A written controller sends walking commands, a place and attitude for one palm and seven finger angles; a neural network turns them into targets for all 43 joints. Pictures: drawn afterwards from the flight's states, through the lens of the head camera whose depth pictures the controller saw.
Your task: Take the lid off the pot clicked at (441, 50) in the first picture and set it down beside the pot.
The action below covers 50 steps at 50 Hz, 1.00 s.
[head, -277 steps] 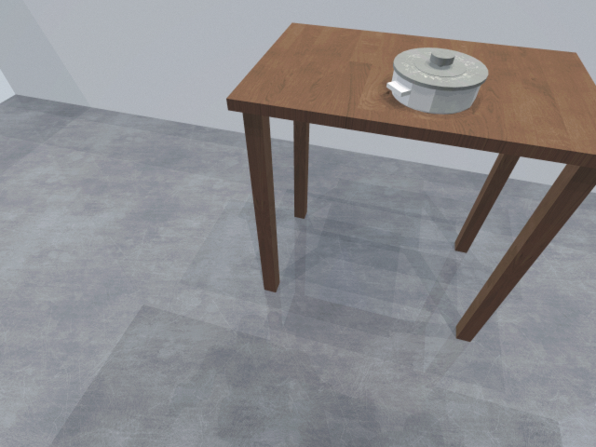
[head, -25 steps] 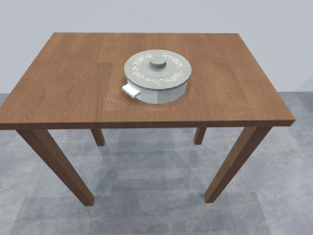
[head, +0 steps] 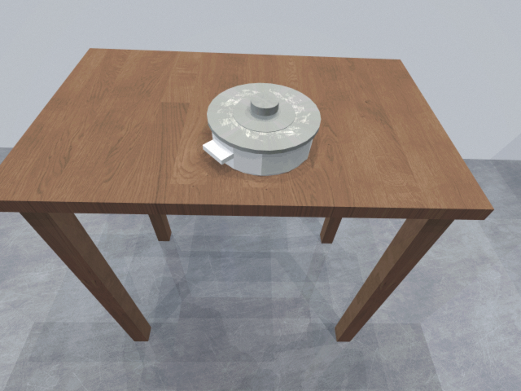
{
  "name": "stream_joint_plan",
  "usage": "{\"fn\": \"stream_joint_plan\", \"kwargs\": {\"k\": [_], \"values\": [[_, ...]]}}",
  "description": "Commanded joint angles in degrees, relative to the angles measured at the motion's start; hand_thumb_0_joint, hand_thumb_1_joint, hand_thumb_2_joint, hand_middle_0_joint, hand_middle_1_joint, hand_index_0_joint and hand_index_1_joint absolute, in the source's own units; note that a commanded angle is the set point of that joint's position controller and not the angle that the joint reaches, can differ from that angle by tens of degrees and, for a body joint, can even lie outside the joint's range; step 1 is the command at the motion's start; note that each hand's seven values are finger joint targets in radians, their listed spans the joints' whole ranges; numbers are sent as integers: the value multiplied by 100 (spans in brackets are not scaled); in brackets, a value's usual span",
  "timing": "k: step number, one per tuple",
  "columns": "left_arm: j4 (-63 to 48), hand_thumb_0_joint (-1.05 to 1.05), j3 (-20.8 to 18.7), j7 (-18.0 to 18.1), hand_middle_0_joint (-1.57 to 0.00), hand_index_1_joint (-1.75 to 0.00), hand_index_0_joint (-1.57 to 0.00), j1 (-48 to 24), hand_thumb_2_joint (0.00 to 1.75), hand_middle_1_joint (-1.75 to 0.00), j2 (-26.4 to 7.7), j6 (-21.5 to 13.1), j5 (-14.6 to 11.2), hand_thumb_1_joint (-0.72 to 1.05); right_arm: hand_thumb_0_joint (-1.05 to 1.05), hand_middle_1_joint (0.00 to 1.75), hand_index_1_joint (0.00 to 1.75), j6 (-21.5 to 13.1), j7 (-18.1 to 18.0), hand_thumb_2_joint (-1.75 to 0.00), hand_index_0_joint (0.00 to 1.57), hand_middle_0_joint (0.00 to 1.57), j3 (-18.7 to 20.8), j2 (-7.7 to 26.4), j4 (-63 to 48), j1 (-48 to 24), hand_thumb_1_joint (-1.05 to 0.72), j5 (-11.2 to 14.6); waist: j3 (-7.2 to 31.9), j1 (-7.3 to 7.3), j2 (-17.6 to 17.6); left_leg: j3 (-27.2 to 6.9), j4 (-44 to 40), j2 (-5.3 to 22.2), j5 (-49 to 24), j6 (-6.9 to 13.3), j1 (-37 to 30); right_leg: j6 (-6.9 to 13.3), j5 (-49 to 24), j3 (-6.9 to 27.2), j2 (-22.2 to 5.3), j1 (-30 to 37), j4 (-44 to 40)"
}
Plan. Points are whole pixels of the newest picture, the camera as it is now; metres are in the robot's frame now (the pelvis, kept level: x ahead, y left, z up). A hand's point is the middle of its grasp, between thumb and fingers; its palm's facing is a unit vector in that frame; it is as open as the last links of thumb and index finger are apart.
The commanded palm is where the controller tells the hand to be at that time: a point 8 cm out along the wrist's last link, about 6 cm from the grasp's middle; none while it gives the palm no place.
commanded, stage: shuffle to correct the standing spot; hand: left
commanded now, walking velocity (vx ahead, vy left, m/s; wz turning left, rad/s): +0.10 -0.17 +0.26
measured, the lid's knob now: (264, 103) +0.55 +0.03 +0.16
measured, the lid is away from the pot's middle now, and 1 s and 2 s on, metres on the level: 0.00 0.00 0.00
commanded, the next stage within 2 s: come to a stop and stand still in 0.74 s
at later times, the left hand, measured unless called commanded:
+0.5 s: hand out of the picture +0.02 +0.13 -0.20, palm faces +0.06 -0.99 -0.12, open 7.4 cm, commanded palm none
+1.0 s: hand (244, 377) +0.18 +0.04 -0.16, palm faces +0.01 -0.97 -0.24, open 7.4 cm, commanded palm none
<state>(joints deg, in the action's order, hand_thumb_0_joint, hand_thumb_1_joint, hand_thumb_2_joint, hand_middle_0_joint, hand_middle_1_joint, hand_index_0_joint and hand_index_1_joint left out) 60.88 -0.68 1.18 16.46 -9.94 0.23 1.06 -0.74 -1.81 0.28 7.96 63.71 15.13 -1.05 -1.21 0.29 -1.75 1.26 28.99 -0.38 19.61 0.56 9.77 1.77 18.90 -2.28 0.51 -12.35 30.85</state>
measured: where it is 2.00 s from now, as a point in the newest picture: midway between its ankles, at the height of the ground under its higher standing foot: outside the picture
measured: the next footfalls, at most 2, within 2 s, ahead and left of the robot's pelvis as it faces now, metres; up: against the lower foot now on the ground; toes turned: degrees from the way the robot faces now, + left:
left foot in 0.44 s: +0.12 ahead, +0.06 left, +0.00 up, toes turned +7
right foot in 0.90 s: +0.15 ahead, -0.27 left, +0.00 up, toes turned +1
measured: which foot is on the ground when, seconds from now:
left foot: down 0.00-0.20, up 0.22-0.42, down 0.44-0.88, up 0.90-1.00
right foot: down 0.00-0.44, up 0.46-0.88, down 0.90-1.00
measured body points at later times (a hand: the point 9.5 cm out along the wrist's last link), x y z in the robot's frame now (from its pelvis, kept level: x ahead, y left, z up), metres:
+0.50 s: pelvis +0.07 -0.03 -0.02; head +0.10 +0.01 +0.43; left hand +0.02 +0.18 -0.19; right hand +0.15 -0.26 -0.15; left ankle +0.08 +0.05 -0.74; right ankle -0.02 -0.11 -0.69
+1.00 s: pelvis +0.09 -0.15 -0.01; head +0.15 -0.17 +0.44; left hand +0.18 +0.09 -0.14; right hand +0.12 -0.42 -0.16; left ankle +0.07 +0.01 -0.69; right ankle +0.11 -0.27 -0.73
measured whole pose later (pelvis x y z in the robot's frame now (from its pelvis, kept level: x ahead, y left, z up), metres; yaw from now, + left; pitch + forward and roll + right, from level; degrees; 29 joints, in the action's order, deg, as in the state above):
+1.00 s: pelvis +0.09 -0.15 -0.01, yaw +2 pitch +1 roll +1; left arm 51.8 -1.9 0.3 10.1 -9.7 0.0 1.6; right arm 2.7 -1.9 4.7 13.8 57.2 14.0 -1.0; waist -5.5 2.2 1.8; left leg -1.5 53.0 2.7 31.3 -2.3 24.8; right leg -0.2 17.4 -0.8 -1.8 -19.2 35.3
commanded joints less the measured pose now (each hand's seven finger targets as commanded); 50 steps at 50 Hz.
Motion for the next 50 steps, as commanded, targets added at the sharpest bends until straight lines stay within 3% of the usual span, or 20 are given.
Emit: {"fn": "stream_joint_plan", "kwargs": {"k": [1,5,8,10,13,20,21,22,23,24,26,29,31,38,41,43,44,45,46,50], "values": [[-382,0,-143,-9,-20,-30,-20,272,90,-30,-453,-27,34,90,0,30,30,-52,-53,-90,20,20,227,825,-268,329,-90,-30,-503,8,607,-1216,-891,1036,-227,481,532,35,-132,59,-282,-398,-85],[-452,0,-204,-35,-20,-30,-20,421,90,-30,-416,-36,28,90,0,30,30,-69,-117,-90,20,20,279,865,-319,463,-90,-45,-290,-15,631,-1269,-549,1134,-1141,577,388,56,-425,7,-247,-358,100],[-407,0,-306,-22,-20,-30,-20,816,90,-30,-566,-45,17,90,0,30,30,-79,-144,-90,20,20,270,668,-408,397,-90,-22,-62,-182,-212,-419,467,642,-1246,329,1121,223,-1381,507,-592,673,-323],[-269,0,-389,9,-20,-30,-20,1346,90,-30,-780,-55,47,90,0,30,30,-78,-154,-90,20,20,248,443,-570,38,-90,10,-144,-414,-1288,351,2135,11,1138,22,2288,881,-3271,1680,-1532,1455,-857],[-362,0,-354,76,-20,-30,-20,1342,90,-30,-616,-79,56,90,0,30,30,-59,-115,-90,20,20,299,413,-740,-346,-90,17,-93,-421,-275,126,3091,173,1663,2,2693,1623,-4474,1629,-1645,1635,-642],[-682,0,-310,58,-20,-30,-20,330,90,-30,-631,-21,25,90,0,30,30,-61,-92,-90,20,20,300,294,-563,387,-90,38,130,381,-334,632,271,48,-803,13,131,740,-3842,377,-727,42,233],[-692,0,-296,29,-20,-30,-20,449,90,-30,-554,-36,-7,90,0,30,30,-104,-146,-90,20,20,356,589,-419,914,-90,9,514,573,44,-73,-104,614,-1896,243,-963,432,-3112,277,-522,-479,1264],[-738,0,-253,-1,-20,-30,-20,695,90,-30,-236,-40,-57,90,0,30,30,-148,-190,-90,20,20,452,1150,-396,1255,-90,-65,761,575,1650,-2368,-454,2421,-3959,1062,-1605,24,399,-103,98,-1599,2945],[-931,0,-297,46,-20,-30,-20,573,90,-30,-558,-9,-66,90,0,30,30,-43,-174,-90,20,20,475,1434,-484,1465,-90,-26,874,676,1290,-3181,-537,3086,-4626,1778,-1504,24,1647,537,191,-1830,3975],[-996,0,-361,94,-20,-30,-20,371,90,-30,-639,32,-1,90,0,30,30,-2,-162,-90,20,20,440,1375,-598,1085,-90,-48,440,541,957,-2908,-817,3088,-3976,1861,-747,-19,1611,818,60,-2030,4485],[-998,0,-420,20,-20,-30,-20,82,90,-30,-524,118,84,90,0,30,30,-82,-195,-90,20,20,305,946,-794,251,-90,-58,-550,107,899,-2287,-1208,2506,-2908,1381,549,-104,926,896,-139,-2234,4644],[-899,0,-405,-108,-20,-30,-20,335,90,-30,-290,219,72,90,0,30,30,-187,-162,-90,20,20,277,854,-925,-152,-90,-63,-439,-201,730,-1170,-1356,1873,-2512,962,869,-210,142,734,-202,-1968,4567],[-882,0,-401,-134,-20,-30,-20,387,90,-30,-247,281,57,90,0,30,30,-177,-132,-90,20,20,341,924,-938,-76,-90,-62,-24,-168,884,-584,-1214,1599,-2589,773,497,-318,-74,543,-214,-1956,4271],[-1443,0,-309,-176,-20,-30,-20,-763,90,-30,-227,222,17,90,0,30,30,-18,-36,-90,20,20,555,1293,-975,353,-90,-163,25,294,1489,-501,-954,1612,-2948,646,9,-435,533,-39,-300,-1703,1813],[-1376,0,-370,-206,-20,-30,-20,-391,90,-30,-398,100,-37,90,0,30,30,41,-37,-90,20,20,659,1531,-1069,155,-90,-136,392,117,1562,-605,-399,1642,-2896,407,173,-340,105,-118,-141,-699,419],[-1155,0,-467,-182,-20,-30,-20,321,90,-30,-882,-11,1,90,0,30,30,63,-20,-90,20,20,647,1235,-1089,209,-90,-66,764,-153,409,-132,593,952,-1301,-98,926,-324,-1307,223,-376,786,-953],[-1051,0,-600,-78,-20,-30,-20,541,90,-30,-1502,-47,91,90,0,30,30,85,0,-90,20,20,497,665,-1192,260,-90,-29,802,-280,-1650,455,1742,209,1348,-325,2330,-171,-2978,1356,-1599,1585,-978],[-1065,0,-534,-18,-20,-30,-20,655,90,-30,-1539,-46,47,90,0,30,30,176,-41,-90,20,20,435,641,-1303,111,-90,10,1019,-390,-1807,-100,2545,93,2149,-267,2252,217,-4019,2046,-2148,1188,-935],[-1066,0,-412,-6,-20,-30,-20,482,90,-30,-1331,-83,45,90,0,30,30,192,-16,-90,20,20,411,565,-1270,117,-90,30,801,-265,-1150,-385,2759,217,1858,-186,2007,564,-3619,1765,-2094,663,-912],[-1217,0,-379,103,-20,-30,-20,-288,90,-30,-1040,-154,24,90,0,30,30,199,30,-90,20,20,431,705,-953,193,-90,78,344,-28,-1229,-247,3009,200,1034,-336,2095,808,-4309,1533,-1709,520,-612]]}}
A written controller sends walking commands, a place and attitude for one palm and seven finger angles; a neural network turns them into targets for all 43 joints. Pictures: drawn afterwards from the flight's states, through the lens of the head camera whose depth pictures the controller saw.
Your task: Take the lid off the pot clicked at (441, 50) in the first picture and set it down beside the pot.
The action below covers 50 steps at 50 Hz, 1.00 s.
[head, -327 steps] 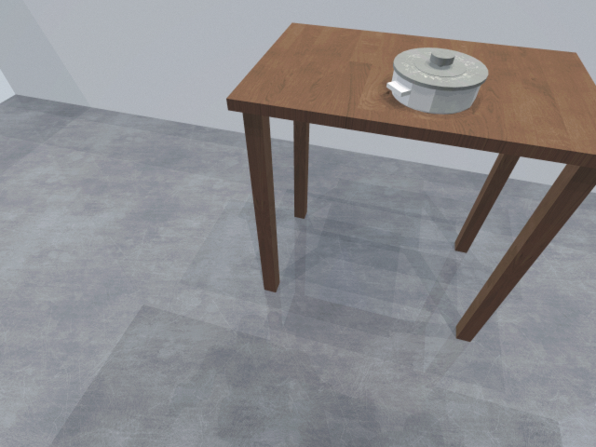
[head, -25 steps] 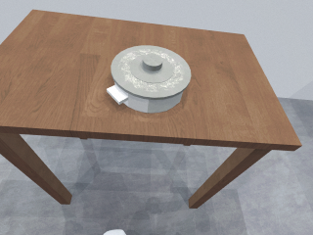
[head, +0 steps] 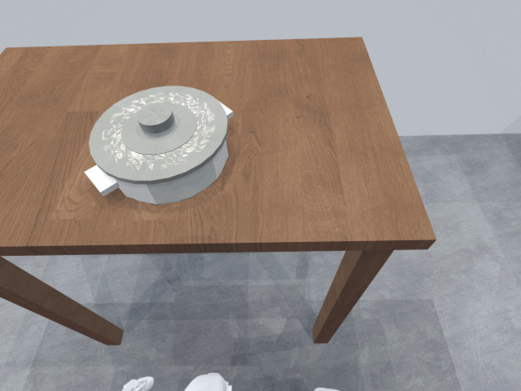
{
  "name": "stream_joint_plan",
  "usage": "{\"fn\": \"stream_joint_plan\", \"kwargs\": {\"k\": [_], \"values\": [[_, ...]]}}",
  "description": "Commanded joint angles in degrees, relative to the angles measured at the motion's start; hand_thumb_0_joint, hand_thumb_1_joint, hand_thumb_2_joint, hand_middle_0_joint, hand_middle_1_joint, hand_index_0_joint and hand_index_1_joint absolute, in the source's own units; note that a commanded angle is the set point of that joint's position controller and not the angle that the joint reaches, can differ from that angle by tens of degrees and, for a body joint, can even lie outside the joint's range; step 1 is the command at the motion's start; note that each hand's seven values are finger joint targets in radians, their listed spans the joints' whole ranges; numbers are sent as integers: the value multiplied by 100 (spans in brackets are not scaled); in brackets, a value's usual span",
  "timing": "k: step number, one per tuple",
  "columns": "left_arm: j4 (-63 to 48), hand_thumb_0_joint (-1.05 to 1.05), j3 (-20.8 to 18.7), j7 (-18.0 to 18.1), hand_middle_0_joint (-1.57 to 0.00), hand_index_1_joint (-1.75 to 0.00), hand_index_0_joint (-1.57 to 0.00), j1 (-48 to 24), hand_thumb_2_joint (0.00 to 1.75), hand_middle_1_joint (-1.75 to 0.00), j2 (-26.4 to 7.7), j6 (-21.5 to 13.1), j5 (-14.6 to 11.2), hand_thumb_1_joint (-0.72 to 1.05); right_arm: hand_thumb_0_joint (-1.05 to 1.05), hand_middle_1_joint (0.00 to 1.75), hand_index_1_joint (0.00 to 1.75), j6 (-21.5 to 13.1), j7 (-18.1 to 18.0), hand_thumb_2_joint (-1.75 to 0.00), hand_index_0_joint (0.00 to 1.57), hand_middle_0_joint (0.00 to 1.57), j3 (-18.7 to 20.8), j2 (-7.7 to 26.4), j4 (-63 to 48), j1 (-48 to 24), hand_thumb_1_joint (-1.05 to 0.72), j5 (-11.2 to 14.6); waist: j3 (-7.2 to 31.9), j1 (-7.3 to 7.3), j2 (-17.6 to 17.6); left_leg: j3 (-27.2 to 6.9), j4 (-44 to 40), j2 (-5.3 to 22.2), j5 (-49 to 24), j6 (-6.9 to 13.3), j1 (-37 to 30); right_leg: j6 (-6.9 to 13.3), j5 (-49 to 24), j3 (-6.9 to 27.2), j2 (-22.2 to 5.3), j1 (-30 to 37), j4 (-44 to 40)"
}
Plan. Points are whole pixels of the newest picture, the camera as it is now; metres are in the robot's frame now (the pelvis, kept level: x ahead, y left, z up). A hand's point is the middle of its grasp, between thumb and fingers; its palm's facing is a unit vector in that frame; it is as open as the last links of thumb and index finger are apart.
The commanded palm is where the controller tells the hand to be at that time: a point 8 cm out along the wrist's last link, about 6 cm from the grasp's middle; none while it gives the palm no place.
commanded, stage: come to a stop and stand still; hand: left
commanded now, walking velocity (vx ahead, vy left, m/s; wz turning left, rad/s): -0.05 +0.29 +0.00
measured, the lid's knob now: (155, 117) +0.46 +0.16 +0.16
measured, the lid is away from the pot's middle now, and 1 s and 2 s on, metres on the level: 0.00 0.00 0.00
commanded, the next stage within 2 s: look again from close up in 1.02 s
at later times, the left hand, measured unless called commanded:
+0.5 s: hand out of the picture -0.02 +0.25 -0.17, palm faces +0.10 -0.97 -0.22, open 7.4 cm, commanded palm none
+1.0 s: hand out of the picture -0.05 +0.23 -0.17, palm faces +0.00 -0.98 -0.18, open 7.3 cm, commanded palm none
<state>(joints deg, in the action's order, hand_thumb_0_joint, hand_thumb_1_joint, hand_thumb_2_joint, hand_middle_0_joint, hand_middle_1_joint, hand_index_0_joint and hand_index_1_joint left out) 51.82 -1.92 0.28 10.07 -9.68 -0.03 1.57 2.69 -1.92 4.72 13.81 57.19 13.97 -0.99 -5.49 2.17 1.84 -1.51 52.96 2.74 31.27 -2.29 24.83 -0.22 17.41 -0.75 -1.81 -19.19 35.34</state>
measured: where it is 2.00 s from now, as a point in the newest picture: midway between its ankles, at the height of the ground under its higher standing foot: outside the picture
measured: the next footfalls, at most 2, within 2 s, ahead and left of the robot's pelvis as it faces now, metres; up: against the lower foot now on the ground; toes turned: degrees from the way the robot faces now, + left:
left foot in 0.40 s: +0.01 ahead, +0.13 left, +0.00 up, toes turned +0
right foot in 0.76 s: -0.08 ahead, -0.06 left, +0.00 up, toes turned -1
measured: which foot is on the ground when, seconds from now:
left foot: up 0.00-0.38, down 0.40-1.00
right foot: down 0.00-0.40, up 0.42-0.74, down 0.76-1.00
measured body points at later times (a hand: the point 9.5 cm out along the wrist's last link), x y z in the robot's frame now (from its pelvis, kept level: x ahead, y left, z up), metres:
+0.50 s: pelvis -0.05 +0.04 +0.01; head -0.03 +0.07 +0.45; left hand -0.03 +0.30 -0.16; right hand +0.06 -0.19 -0.12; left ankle -0.03 +0.13 -0.73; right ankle -0.02 -0.10 -0.69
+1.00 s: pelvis -0.08 +0.05 +0.01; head -0.07 +0.07 +0.46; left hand -0.05 +0.28 -0.15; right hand -0.10 -0.17 -0.14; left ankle -0.03 +0.13 -0.73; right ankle -0.12 -0.06 -0.73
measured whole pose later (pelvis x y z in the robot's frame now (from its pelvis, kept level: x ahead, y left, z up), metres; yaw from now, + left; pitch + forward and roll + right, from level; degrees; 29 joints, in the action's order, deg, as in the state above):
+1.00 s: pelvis -0.08 +0.05 +0.01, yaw -1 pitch -1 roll +0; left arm 60.1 -1.0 2.0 15.6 -9.5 0.7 0.6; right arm 1.1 -1.2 0.7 8.6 63.2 17.8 -0.8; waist -2.2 1.4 -2.0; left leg 3.4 24.9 -3.1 9.7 3.9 14.2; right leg 0.6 18.2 -0.2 0.4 -6.6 26.0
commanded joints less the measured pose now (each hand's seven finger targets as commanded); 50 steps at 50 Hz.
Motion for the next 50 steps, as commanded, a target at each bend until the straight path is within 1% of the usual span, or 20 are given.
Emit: {"fn": "stream_joint_plan", "kwargs": {"k": [1,4,12,14,17,18,19,20,21,23,25,28,33,36,39,40,41,43,47,50], "values": [[-280,0,-269,202,-20,-30,-20,478,90,-30,-1101,-125,-29,90,0,30,30,-137,53,-90,20,20,-20,113,-331,185,-90,79,756,-291,-1353,90,526,-190,-225,-79,603,1020,-4602,1285,-1480,1322,-975],[-211,0,-344,280,-20,-30,-20,877,90,-30,-1217,-90,-32,90,0,30,30,-67,79,-90,20,20,-12,123,-473,-115,-90,58,797,-484,-1035,24,709,-300,-360,-101,735,1241,-4664,1559,-1768,1491,-1010],[-318,0,-375,345,-20,-30,-20,777,90,-30,-1371,-34,50,90,0,30,30,12,190,-90,20,20,-34,23,-835,-428,-90,42,734,-477,-1016,-48,42,-339,-511,-8,318,1312,-2662,1690,-1786,941,-1333],[-377,0,-372,305,-20,-30,-20,631,90,-30,-1409,0,64,90,0,30,30,-36,206,-90,20,20,-43,-37,-860,-381,-90,72,708,-432,-1199,82,-560,-391,-567,45,-211,1196,-2059,1614,-1666,551,-1437],[-386,0,-352,228,-20,-30,-20,417,90,-30,-1377,78,16,90,0,30,30,-172,200,-90,20,20,-69,-86,-636,208,-90,85,829,-147,-1148,400,-2359,-549,-1570,115,-1692,665,-929,1147,-1129,-115,-1171],[-379,0,-302,212,-20,-30,-20,442,90,-30,-1221,105,6,90,0,30,30,-216,171,-90,20,20,-56,8,-600,267,-90,89,898,-102,-777,274,-2775,-339,-1738,165,-2166,483,-443,896,-878,-377,-825],[-427,0,-249,193,-20,-30,-20,533,90,-30,-950,138,-20,90,0,30,30,-249,149,-90,20,20,-2,330,-660,262,-90,40,831,-83,294,-558,-3208,348,-1635,403,-2335,264,248,488,-469,-911,-164],[-461,0,-199,181,-20,-30,-20,521,90,-30,-680,158,-40,90,0,30,30,-233,144,-90,20,20,56,660,-804,130,-90,-29,523,-78,1638,-1820,-3826,1404,-1905,928,-1748,-73,1550,-207,95,-1253,766],[-406,0,-191,204,-20,-30,-20,382,90,-30,-762,179,-41,90,0,30,30,-169,140,-90,20,20,16,719,-861,-45,-90,-70,269,-61,1355,-1863,-3986,1564,-2103,1343,-766,-18,1680,78,75,-816,1516],[-167,0,-210,191,-20,-30,-20,476,90,-30,-765,202,-23,90,0,30,30,-235,68,-90,20,20,-110,340,-855,-455,-90,-70,259,-335,1199,-1549,-4124,1147,-2018,1275,-411,25,1221,281,1,-465,2033],[29,0,-204,142,-20,-30,-20,656,90,-30,-676,192,-16,90,0,30,30,-257,57,-90,20,20,-175,312,-829,-579,-90,-53,267,-420,647,-1110,-4062,903,-1894,1164,-514,5,834,231,19,-446,2207],[96,0,-155,136,-20,-30,-20,604,90,-30,-557,149,-27,90,0,30,30,-293,34,-90,20,20,-184,236,-665,-259,-90,-21,327,-312,287,-949,-4095,810,-2219,1146,-1034,-47,758,95,-17,-510,1817],[161,0,-64,167,-20,-30,-20,542,90,-30,-421,95,-62,90,0,30,30,-311,9,-90,20,20,-181,239,-359,242,-90,-39,534,-127,278,-1257,-3967,960,-2751,1245,-1598,-13,920,38,-63,85,179],[439,0,-58,198,-20,-30,-20,1032,90,-30,-437,26,-58,90,0,30,30,-323,20,-90,20,20,-190,239,-220,237,-90,24,829,-284,-51,-974,-3592,618,-2220,853,-1445,15,-257,74,-89,1063,-1364],[437,0,-82,221,-20,-30,-20,870,90,-30,-783,-35,-78,90,0,30,30,-335,65,-90,20,20,-259,-60,-176,196,-90,61,500,-179,-704,-245,-2975,-77,-1833,361,-1073,479,-838,1088,-1007,990,-1811],[428,0,-60,213,-20,-30,-20,805,90,-30,-801,-34,-85,90,0,30,30,-341,86,-90,20,20,-270,-82,-123,237,-90,45,577,-122,-643,-221,-2978,-116,-2089,335,-1363,556,-1010,1054,-1044,810,-1699],[442,0,-71,217,-20,-30,-20,691,90,-30,-735,-92,-101,90,0,30,30,-325,75,-90,20,20,-263,-47,-25,293,-90,11,686,-100,-1184,-186,-2888,-28,-2424,330,-1437,500,-1313,969,-828,891,-1603],[436,0,-30,226,-20,-30,-20,650,90,-30,-641,-81,-119,90,0,30,30,-324,61,-90,20,20,-263,30,83,290,-90,32,513,-133,-1064,-229,-2983,66,-2541,355,-1520,410,-1200,771,-696,803,-1587],[551,0,-8,219,-20,-30,-20,789,90,-30,-545,-18,-121,90,0,30,30,-287,52,-90,20,20,-307,35,284,368,-90,17,-67,-162,-20,-537,-3407,206,-1806,409,-1322,316,-27,600,-396,406,-1600],[650,0,1,211,-20,-30,-20,967,90,-30,-516,3,-111,90,0,30,30,-274,46,-90,20,20,-303,31,323,367,-90,14,-180,-228,187,-690,-3678,252,-1192,441,-1047,290,103,496,-309,494,-1568]]}}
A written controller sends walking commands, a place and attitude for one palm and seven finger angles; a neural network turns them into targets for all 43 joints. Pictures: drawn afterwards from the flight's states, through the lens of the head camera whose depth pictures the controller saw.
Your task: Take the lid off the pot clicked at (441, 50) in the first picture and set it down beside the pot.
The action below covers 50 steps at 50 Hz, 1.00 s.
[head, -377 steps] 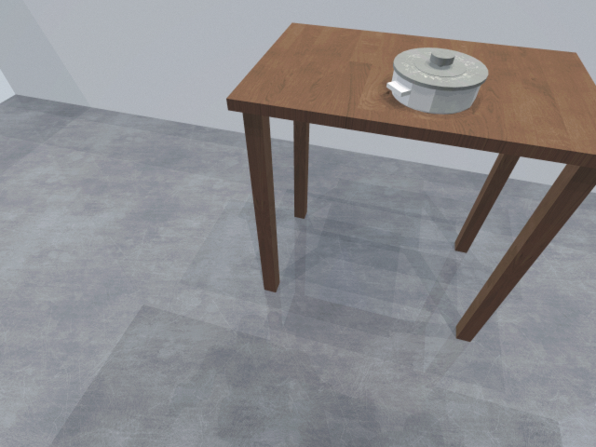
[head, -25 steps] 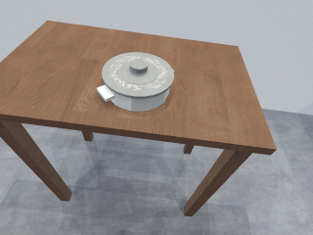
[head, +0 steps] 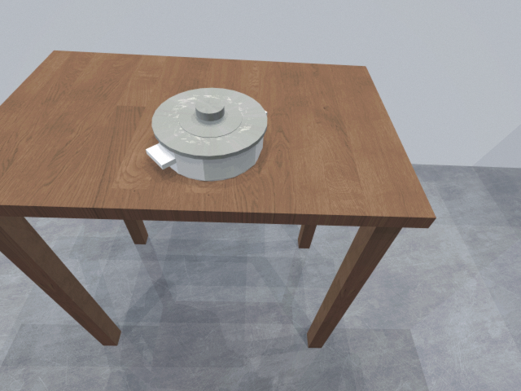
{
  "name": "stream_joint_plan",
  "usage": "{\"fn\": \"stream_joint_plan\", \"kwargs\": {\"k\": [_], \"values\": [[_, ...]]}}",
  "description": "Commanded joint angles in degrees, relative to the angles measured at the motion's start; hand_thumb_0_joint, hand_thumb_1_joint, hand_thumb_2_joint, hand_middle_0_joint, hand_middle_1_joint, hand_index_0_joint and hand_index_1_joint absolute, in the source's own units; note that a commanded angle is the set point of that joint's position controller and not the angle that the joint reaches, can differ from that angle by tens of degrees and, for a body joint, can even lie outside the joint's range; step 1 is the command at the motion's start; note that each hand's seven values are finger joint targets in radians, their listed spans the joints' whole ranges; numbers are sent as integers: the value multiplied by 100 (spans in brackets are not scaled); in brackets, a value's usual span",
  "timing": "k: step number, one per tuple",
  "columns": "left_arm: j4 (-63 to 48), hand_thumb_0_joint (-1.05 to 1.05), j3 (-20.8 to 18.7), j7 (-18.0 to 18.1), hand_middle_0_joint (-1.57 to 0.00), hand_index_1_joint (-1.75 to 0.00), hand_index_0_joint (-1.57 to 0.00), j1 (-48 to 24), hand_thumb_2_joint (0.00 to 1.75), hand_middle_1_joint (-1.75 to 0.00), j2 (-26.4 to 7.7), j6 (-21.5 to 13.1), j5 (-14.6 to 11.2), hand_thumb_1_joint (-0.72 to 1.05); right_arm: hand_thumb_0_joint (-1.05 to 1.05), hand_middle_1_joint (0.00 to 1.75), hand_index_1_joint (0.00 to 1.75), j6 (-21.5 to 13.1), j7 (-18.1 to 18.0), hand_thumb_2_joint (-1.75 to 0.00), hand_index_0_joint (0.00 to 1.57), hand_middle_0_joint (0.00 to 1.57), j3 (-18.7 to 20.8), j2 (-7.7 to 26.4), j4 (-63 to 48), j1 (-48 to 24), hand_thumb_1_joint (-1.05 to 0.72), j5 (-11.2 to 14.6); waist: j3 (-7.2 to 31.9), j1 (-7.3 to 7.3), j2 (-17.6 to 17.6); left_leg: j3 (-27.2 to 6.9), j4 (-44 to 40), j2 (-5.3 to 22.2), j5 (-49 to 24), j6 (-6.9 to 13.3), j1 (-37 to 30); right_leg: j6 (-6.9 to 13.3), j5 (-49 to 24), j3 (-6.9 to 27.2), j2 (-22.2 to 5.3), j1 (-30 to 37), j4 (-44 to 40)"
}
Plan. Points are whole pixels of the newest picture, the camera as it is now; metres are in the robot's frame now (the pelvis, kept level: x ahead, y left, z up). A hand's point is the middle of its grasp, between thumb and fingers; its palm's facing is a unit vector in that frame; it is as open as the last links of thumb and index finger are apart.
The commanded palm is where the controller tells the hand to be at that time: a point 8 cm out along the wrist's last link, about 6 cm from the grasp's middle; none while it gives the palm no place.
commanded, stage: come to a stop and stand still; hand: left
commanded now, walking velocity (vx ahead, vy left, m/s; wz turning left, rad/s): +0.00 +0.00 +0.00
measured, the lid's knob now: (210, 109) +0.54 +0.12 +0.15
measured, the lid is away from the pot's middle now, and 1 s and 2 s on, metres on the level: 0.00 0.00 0.00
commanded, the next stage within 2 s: look again from close up in 0.02 s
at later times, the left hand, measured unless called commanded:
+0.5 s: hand out of the picture +0.02 +0.19 -0.18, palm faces +0.02 -0.98 -0.22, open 7.4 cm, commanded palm none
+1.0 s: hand out of the picture +0.04 +0.19 -0.19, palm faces -0.01 -0.98 -0.18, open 7.4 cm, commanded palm none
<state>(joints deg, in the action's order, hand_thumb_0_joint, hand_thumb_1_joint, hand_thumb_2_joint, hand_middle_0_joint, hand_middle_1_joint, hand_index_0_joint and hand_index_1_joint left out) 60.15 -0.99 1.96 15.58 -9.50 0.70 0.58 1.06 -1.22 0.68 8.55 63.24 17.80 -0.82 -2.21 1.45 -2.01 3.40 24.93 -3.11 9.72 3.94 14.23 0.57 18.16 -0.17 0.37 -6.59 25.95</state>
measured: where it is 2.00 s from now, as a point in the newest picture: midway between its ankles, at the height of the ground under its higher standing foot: outside the picture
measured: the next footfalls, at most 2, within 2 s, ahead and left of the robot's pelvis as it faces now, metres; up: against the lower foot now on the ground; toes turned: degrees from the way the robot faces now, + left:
none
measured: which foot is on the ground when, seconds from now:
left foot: down 0.00-1.00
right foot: down 0.00-1.00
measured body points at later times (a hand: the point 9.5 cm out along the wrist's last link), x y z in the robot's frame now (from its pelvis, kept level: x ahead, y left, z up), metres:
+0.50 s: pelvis +0.02 +0.01 -0.01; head +0.02 +0.01 +0.44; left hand +0.02 +0.24 -0.16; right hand +0.06 -0.22 -0.16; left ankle +0.04 +0.07 -0.74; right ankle -0.04 -0.11 -0.74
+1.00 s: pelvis +0.03 +0.02 +0.00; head +0.05 +0.04 +0.44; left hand +0.04 +0.24 -0.17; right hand +0.06 -0.22 -0.15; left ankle +0.04 +0.07 -0.74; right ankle -0.04 -0.11 -0.74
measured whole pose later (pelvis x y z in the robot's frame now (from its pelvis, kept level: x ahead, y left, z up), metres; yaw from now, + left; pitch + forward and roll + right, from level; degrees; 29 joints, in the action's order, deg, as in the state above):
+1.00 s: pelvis +0.03 +0.02 +0.00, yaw -1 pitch +0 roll -1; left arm 59.5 0.0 2.4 16.6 -10.9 -0.1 1.0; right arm -0.9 -1.5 0.3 8.5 60.8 11.9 -0.4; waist -2.6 -0.3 -2.8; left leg 4.8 29.4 -3.3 14.3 5.4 15.7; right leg -0.7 20.6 1.2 -0.1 -6.9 27.2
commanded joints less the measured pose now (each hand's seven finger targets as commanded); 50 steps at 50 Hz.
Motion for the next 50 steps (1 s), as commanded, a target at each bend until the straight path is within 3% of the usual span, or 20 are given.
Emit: {"fn": "stream_joint_plan", "kwargs": {"k": [1,5,6,7,8,9,12,13,17,23,27,32,37,38,42,50], "values": [[-151,0,-87,37,-20,-30,-20,449,90,-30,-518,-73,-13,90,0,30,30,-115,-30,-90,20,20,98,563,-271,35,-90,-5,-463,-152,557,-1227,-927,853,1010,-178,1,206,-15,408,-500,-733,-588],[-75,0,-72,37,-20,-30,-20,551,90,-30,-453,-100,-9,90,0,30,30,-139,-39,-90,20,20,123,559,-228,96,-90,2,-191,-153,448,-1222,-929,899,919,-162,-174,181,-169,353,-491,-643,-561],[54,0,59,232,-20,-30,-20,815,90,-30,-446,-272,132,90,0,30,30,-235,-13,-90,20,20,45,751,-595,-369,-90,25,-334,-261,692,-759,208,814,-539,-260,-85,225,-949,405,-583,-708,-574],[-213,0,31,183,-20,-30,-20,542,90,-30,-711,-288,46,90,0,30,30,-193,53,-90,20,20,16,522,-679,-41,-90,1,29,-30,423,-778,220,683,720,-260,-49,377,440,702,-758,-851,-747],[-307,0,-36,119,-20,-30,-20,378,90,-30,-788,-245,29,90,0,30,30,-161,48,-90,20,20,100,547,-673,29,-90,-53,378,-23,1016,-847,179,625,632,-248,-237,518,316,665,-770,-818,-444],[-326,0,-37,119,-20,-30,-20,379,90,-30,-759,-254,2,90,0,30,30,-136,26,-90,20,20,107,589,-740,73,-90,-45,412,31,793,-943,205,703,865,-193,-67,500,527,592,-648,-818,-372],[-332,0,29,116,-20,-30,-20,453,90,-30,-511,-260,27,90,0,30,30,-157,41,-90,20,20,112,645,-805,47,-90,-24,16,-10,229,-1026,106,729,873,-85,314,466,479,559,-497,-1019,-203],[-346,0,0,109,-20,-30,-20,436,90,-30,-513,-237,34,90,0,30,30,-158,38,-90,20,20,120,637,-871,83,-90,-28,43,-40,69,-1076,62,741,863,-50,317,459,420,449,-451,-994,-94],[-282,0,54,133,-20,-30,-20,600,90,-30,-412,-258,36,90,0,30,30,-248,24,-90,20,20,97,670,-782,26,-90,9,-129,-79,-123,-1058,39,823,148,17,198,358,-101,502,-395,-983,-24],[-303,0,19,136,-20,-30,-20,688,90,-30,-528,-208,24,90,0,30,30,-293,-2,-90,20,20,86,709,-762,-151,-90,29,-41,-171,41,-1010,-31,850,-196,52,-32,258,-433,433,-397,-848,15],[-322,0,25,146,-20,-30,-20,726,90,-30,-586,-210,32,90,0,30,30,-312,-21,-90,20,20,87,747,-729,-250,-90,43,48,-167,83,-921,113,854,-824,54,-221,216,-876,502,-447,-761,15],[-358,0,12,136,-20,-30,-20,672,90,-30,-655,-195,35,90,0,30,30,-310,-36,-90,20,20,101,715,-697,-356,-90,46,144,-164,202,-874,138,878,-1024,37,-372,187,-1065,510,-478,-703,-38],[-351,0,4,120,-20,-30,-20,621,90,-30,-677,-178,36,90,0,30,30,-306,-43,-90,20,20,108,703,-651,-419,-90,48,198,-172,382,-878,82,896,-1005,17,-443,169,-1055,493,-497,-640,-99],[-376,0,-3,112,-20,-30,-20,614,90,-30,-696,-170,21,90,0,30,30,-308,-42,-90,20,20,104,689,-656,-422,-90,51,218,-207,258,-911,40,915,-941,31,-446,151,-962,439,-456,-588,-118],[-318,0,6,106,-20,-30,-20,583,90,-30,-656,-157,36,90,0,30,30,-301,-53,-90,20,20,112,710,-600,-450,-90,49,140,-186,392,-908,-35,932,-935,21,-457,146,-950,451,-490,-607,-172],[-250,0,2,94,-20,-30,-20,541,90,-30,-645,-138,22,90,0,30,30,-299,-64,-90,20,20,122,734,-508,-410,-90,43,226,-193,255,-957,-147,981,-1005,37,-607,114,-882,398,-487,-525,-211]]}}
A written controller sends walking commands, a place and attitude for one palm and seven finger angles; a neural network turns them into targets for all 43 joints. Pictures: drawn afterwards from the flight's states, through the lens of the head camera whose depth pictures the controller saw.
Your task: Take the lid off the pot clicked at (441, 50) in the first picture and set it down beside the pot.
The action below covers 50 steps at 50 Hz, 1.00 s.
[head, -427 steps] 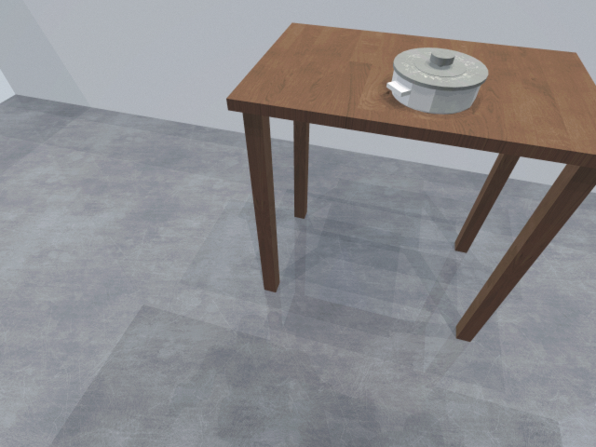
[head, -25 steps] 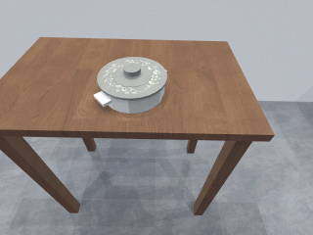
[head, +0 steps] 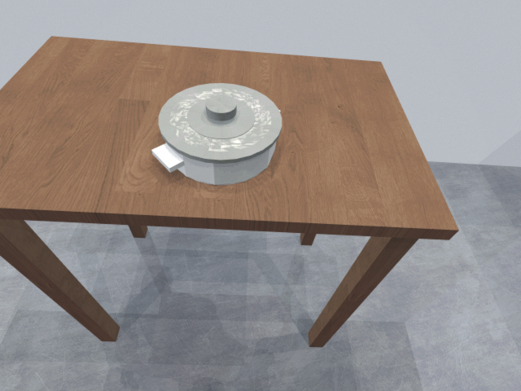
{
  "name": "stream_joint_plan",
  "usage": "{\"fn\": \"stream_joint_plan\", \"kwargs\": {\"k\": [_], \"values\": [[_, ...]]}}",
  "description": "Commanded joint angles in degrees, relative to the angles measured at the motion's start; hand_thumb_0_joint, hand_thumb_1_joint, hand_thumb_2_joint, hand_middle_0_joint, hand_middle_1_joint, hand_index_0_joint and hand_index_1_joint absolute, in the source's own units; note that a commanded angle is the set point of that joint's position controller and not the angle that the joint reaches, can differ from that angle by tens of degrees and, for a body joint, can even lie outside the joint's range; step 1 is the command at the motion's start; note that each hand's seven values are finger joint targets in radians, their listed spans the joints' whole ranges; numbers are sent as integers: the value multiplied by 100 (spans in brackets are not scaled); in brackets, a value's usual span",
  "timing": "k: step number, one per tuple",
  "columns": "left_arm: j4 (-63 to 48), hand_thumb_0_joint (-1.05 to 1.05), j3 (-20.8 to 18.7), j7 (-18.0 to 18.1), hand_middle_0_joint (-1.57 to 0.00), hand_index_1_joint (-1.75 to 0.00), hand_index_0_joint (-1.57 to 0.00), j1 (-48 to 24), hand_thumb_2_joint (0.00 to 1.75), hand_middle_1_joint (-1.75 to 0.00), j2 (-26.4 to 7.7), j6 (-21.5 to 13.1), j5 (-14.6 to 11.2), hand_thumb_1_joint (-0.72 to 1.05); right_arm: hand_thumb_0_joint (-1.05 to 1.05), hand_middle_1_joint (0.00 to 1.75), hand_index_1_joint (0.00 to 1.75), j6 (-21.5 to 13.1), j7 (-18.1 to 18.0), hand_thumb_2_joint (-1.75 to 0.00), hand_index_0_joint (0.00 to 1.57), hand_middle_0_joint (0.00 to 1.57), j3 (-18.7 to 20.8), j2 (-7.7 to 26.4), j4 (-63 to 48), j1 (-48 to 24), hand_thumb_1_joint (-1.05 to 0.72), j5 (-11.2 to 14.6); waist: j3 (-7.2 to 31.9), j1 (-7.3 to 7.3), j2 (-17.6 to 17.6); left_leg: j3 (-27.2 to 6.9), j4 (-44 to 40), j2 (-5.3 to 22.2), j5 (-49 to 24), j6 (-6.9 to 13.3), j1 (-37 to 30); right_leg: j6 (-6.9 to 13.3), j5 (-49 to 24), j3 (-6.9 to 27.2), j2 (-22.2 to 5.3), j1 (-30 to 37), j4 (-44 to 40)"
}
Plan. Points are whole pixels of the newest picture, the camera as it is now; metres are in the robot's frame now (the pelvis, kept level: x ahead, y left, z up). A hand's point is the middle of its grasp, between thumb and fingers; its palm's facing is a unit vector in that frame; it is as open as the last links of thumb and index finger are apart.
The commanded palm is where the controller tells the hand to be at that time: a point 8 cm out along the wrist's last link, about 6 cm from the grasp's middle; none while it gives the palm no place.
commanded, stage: look again from close up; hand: left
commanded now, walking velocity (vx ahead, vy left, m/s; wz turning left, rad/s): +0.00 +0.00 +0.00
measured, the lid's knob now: (221, 107) +0.51 +0.11 +0.16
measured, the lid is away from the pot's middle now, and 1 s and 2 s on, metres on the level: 0.00 0.00 0.00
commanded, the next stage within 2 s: lift the closed hand beside the body in 0.80 s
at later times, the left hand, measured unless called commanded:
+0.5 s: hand out of the picture -0.01 +0.18 -0.18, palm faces +0.02 -0.98 -0.17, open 7.4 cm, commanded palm none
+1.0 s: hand out of the picture +0.07 +0.19 -0.13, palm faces +0.14 -0.95 -0.28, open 7.2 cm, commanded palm +0.08 +0.22 -0.03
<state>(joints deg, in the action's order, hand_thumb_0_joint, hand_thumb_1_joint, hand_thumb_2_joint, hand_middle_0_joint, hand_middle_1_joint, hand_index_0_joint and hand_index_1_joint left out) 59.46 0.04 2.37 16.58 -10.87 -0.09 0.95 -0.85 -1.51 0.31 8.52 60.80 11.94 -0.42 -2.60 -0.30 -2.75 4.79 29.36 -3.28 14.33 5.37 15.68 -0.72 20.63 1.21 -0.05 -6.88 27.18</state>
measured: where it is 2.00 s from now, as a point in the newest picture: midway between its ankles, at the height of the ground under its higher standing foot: outside the picture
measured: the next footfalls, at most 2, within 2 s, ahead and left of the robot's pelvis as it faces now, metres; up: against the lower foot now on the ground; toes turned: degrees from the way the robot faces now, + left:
none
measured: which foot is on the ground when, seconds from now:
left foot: down 0.00-1.00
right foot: down 0.00-1.00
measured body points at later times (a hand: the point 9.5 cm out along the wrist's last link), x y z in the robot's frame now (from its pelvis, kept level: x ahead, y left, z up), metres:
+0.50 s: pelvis -0.01 +0.00 +0.00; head +0.02 +0.02 +0.45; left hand -0.01 +0.23 -0.16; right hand +0.02 -0.23 -0.15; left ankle +0.02 +0.06 -0.73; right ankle -0.07 -0.13 -0.73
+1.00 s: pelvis +0.00 +0.00 +0.00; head +0.01 +0.00 +0.45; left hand +0.06 +0.24 -0.11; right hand +0.05 -0.23 -0.13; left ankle +0.02 +0.06 -0.73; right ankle -0.07 -0.13 -0.73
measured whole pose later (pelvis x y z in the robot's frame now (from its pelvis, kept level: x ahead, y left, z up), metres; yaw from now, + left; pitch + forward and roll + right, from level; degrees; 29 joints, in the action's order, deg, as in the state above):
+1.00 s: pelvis +0.00 +0.00 +0.00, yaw +1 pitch +0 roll +0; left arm 28.3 1.3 7.2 25.6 -11.1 2.8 -0.6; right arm -9.8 -1.9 -0.8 10.3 54.4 19.3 2.4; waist -0.7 -1.6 -1.0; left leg 3.9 25.4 -4.5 11.7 4.1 14.5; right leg 0.8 19.7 0.2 -1.0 -7.3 27.3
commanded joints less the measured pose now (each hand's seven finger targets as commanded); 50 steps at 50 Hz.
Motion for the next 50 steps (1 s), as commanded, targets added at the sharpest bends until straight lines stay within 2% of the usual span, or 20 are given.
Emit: {"fn": "stream_joint_plan", "kwargs": {"k": [1,3,6,13,19,22,23,27,28,32,33,37,38,44,45,46,47,48,49,50], "values": [[-167,0,-99,55,-20,-30,-20,445,90,-30,-496,-59,-12,90,0,30,30,-109,-34,-90,20,20,160,718,-245,193,-90,7,213,-22,350,-1077,-612,994,-1430,-112,-722,238,-1122,273,-465,-494,-373],[-155,0,-101,45,-20,-30,-20,431,90,-30,-520,-56,-25,90,0,30,30,-107,-31,-90,20,20,146,711,-219,202,-90,8,201,-39,221,-1096,-662,988,-1344,-112,-711,238,-1074,267,-446,-445,-404],[-121,0,-104,43,-20,-30,-20,411,90,-30,-492,-37,-9,90,0,30,30,-96,-32,-90,20,20,152,726,-196,217,-90,1,87,-11,370,-1135,-799,993,-1075,-126,-668,241,-937,278,-458,-521,-432],[-61,0,-105,23,-20,-30,-20,427,90,-30,-501,-43,-15,90,0,30,30,-96,-23,-90,20,20,149,698,-152,271,-90,5,103,-33,186,-1143,-904,988,-894,-131,-670,238,-913,273,-476,-461,-515],[-22,0,-104,17,-20,-30,-20,451,90,-30,-434,-32,-11,90,0,30,30,-85,-22,-90,20,20,158,710,-115,259,-90,-3,-37,-32,271,-1171,-1024,982,-601,-149,-616,245,-798,278,-488,-568,-541],[10,0,-106,16,-20,-30,-20,486,90,-30,-428,-47,-10,90,0,30,30,-93,-22,-90,20,20,155,675,-91,301,-90,0,85,-15,301,-1128,-977,972,-784,-162,-735,245,-928,305,-516,-549,-550],[1,0,-107,11,-20,-30,-20,482,90,-30,-447,-50,-18,90,0,30,30,-92,-20,-90,20,20,151,665,-103,303,-90,4,47,-32,166,-1131,-966,964,-742,-152,-669,246,-916,302,-499,-504,-584],[10,0,-107,13,-20,-30,-20,482,90,-30,-391,-44,-13,90,0,30,30,-87,-27,-90,20,20,155,661,-80,336,-90,0,-8,7,345,-1137,-1016,968,-700,-178,-693,255,-886,332,-507,-605,-565],[10,0,-106,6,-20,-30,-20,509,90,-30,-418,-50,-20,90,0,30,30,-87,-24,-90,20,20,155,650,-80,317,-90,5,17,-28,230,-1144,-1010,972,-627,-163,-648,246,-860,302,-490,-537,-595],[37,0,-110,14,-20,-30,-20,537,90,-30,-364,-54,-17,90,0,30,30,-96,-35,-90,20,20,159,641,-68,357,-90,1,102,6,366,-1119,-965,970,-881,-174,-789,258,-1002,327,-515,-556,-560],[28,0,-118,12,-20,-30,-20,527,90,-30,-384,-57,-20,90,0,30,30,-99,-35,-90,20,20,161,624,-67,348,-90,7,96,-17,258,-1129,-957,974,-873,-161,-760,247,-988,303,-489,-508,-570],[63,0,-118,17,-20,-30,-20,551,90,-30,-323,-57,-17,90,0,30,30,-103,-44,-90,20,20,162,620,-44,384,-90,0,129,1,335,-1133,-955,974,-1007,-168,-831,251,-1063,320,-519,-531,-557],[42,0,-121,15,-20,-30,-20,548,90,-30,-353,-61,-22,90,0,30,30,-104,-42,-90,20,20,159,607,-42,377,-90,8,104,-19,177,-1113,-927,979,-1010,-158,-774,239,-1071,301,-501,-475,-584],[52,0,-126,26,-20,-30,-20,541,90,-30,-307,-64,-23,90,0,30,30,-96,-48,-90,20,20,161,606,-22,387,-90,1,53,-3,181,-1061,-869,947,-1119,-185,-801,261,-1169,347,-548,-494,-598],[130,0,-41,225,-20,-30,-20,660,90,-30,-333,-179,112,90,0,30,30,-104,-2,-90,20,20,99,910,-389,219,-90,21,34,55,499,-1010,-87,995,-2228,-322,-738,218,-1383,324,-527,-674,-514],[-7303,0,-85,314,-24,-35,-24,-2877,90,-35,-1354,-1021,-475,90,0,30,30,-1145,97,-90,20,20,231,1420,-2192,588,-90,393,2470,38,1395,-1206,-771,523,-2082,-882,-2121,275,-1482,-212,-105,-504,-227],[-6548,0,-250,624,-29,-40,-29,-801,90,-40,-1352,-684,-56,90,0,30,30,-1594,-112,-90,20,20,-30,1158,-1999,140,-90,373,2799,-97,2608,-1295,-855,818,-2097,-1147,-2622,411,-1043,-127,-102,-866,53],[-6430,0,-245,899,-33,-44,-33,-413,90,-44,-1228,-319,-237,90,0,30,30,-1682,-141,-90,20,20,21,1108,-1668,-41,-90,393,2278,-155,2234,-1316,-995,753,-1488,-1242,-2109,370,-818,-196,-49,-797,128],[-5780,0,184,919,-38,-49,-38,1085,90,-49,-184,64,-242,90,0,30,30,-1659,-90,-90,20,20,25,919,-1681,-69,-90,433,1576,-124,1924,-1410,-1231,688,-1130,-1168,-1903,340,-773,-239,-25,-828,-11],[-5972,0,391,886,-42,-54,-42,1107,90,-54,28,85,-218,90,0,30,30,-1713,6,-90,20,20,-40,978,-1941,-160,-90,315,985,-87,1352,-1417,-1271,656,-1005,-978,-1691,299,-929,-314,-23,-803,-180]]}}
